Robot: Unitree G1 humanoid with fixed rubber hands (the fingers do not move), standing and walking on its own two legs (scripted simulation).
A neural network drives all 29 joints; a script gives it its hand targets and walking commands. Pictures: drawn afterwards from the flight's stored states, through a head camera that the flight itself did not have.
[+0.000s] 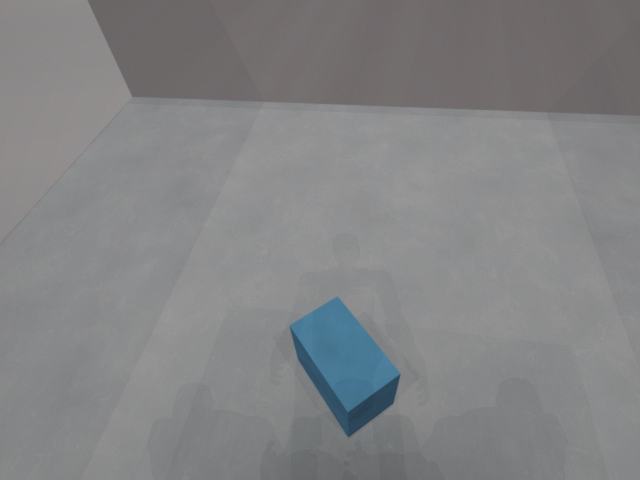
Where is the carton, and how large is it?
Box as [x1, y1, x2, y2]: [289, 296, 400, 436]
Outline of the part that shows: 337,296 289,325 299,361 339,423 349,436 393,402 400,373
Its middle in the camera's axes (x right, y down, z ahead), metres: +0.06 +0.39 +1.15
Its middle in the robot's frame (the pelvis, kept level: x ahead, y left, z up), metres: +0.53 -0.01 -0.65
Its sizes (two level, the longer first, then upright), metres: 0.287 0.169 0.238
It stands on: the floor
